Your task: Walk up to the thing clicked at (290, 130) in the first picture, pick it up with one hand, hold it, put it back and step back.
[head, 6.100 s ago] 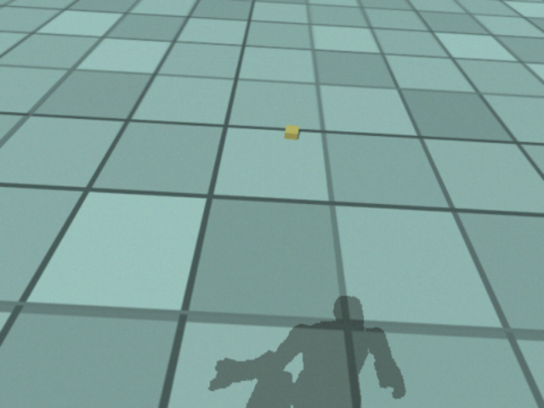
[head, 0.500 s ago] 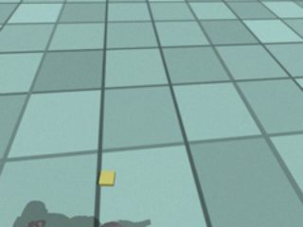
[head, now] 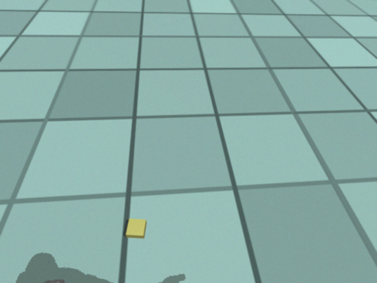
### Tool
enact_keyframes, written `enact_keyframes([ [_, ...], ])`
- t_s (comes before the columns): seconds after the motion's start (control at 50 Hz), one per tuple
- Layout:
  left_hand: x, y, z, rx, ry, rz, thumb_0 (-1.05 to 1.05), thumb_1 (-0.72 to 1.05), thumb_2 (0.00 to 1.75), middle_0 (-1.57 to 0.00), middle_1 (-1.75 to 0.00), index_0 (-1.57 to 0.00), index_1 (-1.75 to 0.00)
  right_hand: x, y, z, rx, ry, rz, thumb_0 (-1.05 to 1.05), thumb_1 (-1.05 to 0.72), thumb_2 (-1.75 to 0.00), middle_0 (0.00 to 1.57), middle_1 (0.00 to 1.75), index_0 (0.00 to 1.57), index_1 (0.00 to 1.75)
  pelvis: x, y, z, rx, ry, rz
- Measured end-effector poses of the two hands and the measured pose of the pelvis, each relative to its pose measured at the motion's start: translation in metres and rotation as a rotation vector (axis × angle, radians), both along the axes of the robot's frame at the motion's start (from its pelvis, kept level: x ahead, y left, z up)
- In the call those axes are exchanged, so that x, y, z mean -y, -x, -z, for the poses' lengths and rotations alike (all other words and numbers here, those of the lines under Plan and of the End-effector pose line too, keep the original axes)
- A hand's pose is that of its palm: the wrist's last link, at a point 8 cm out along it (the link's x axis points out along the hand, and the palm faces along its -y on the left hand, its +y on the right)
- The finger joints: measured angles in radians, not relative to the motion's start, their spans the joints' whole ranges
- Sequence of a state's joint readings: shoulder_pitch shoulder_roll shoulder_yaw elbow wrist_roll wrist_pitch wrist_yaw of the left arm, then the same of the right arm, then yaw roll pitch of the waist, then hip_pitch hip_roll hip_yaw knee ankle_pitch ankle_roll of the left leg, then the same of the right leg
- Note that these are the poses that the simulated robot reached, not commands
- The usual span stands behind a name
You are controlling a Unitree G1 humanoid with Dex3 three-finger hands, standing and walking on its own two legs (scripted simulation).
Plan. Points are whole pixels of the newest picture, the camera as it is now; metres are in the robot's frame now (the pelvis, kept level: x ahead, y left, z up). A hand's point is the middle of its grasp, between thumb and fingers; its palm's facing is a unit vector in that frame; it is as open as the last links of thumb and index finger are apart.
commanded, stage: walk up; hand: left
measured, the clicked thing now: (136, 228) +0.48 +0.24 -0.75
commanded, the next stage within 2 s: none
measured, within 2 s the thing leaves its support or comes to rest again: neither
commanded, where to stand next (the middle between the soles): +0.08 +0.00 m, yaw +0 degrees
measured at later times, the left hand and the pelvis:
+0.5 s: hand out of the picture +0.10 +0.26 -0.15, palm faces +0.01 -0.95 -0.33, open 7.4 cm; pelvis +0.01 +0.01 +0.00, yaw +1 degrees
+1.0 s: hand out of the picture -0.02 +0.24 -0.14, palm faces +0.09 -0.93 -0.35, open 7.4 cm; pelvis -0.02 -0.02 +0.00, yaw +5 degrees
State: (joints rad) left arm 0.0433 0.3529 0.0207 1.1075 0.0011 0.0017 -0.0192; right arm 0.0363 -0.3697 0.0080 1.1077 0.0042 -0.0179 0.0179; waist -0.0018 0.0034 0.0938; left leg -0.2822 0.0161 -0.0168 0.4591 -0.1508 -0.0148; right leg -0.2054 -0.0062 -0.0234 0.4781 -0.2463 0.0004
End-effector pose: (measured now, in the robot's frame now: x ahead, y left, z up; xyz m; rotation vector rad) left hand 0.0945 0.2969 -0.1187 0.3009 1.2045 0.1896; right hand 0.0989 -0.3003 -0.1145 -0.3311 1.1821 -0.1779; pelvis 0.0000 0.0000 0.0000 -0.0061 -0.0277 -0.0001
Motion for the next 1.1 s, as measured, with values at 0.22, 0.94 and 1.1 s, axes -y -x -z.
enact_keyframes([
  [0.22,-0.006,-0.001,-0.003,-0.010,-0.001,-0.001,0.01,0.91,0.90,-0.20,-0.30,-0.20,-0.30,-0.008,0.008,0.000,-0.035,-0.008,0.009,0.01,-0.91,-0.90,0.21,0.30,0.20,0.30,-0.004,-0.004,-0.003,-0.010,0.005,-0.010],
  [0.94,0.018,0.119,-0.009,-0.080,-0.036,-0.107,0.01,0.91,0.90,-0.20,-0.30,-0.20,-0.30,0.020,0.027,0.012,-0.049,-0.022,-0.082,0.01,-0.91,-0.90,0.20,0.30,0.20,0.30,0.022,0.029,0.002,-0.007,-0.012,-0.069],
  [1.1,-0.010,0.135,-0.006,-0.097,-0.018,-0.154,0.01,0.90,0.90,-0.20,-0.30,-0.20,-0.30,0.003,0.008,-0.003,-0.035,0.014,-0.127,0.01,-0.91,-0.90,0.21,0.30,0.20,0.30,0.001,0.005,0.002,0.000,-0.018,-0.100],
])
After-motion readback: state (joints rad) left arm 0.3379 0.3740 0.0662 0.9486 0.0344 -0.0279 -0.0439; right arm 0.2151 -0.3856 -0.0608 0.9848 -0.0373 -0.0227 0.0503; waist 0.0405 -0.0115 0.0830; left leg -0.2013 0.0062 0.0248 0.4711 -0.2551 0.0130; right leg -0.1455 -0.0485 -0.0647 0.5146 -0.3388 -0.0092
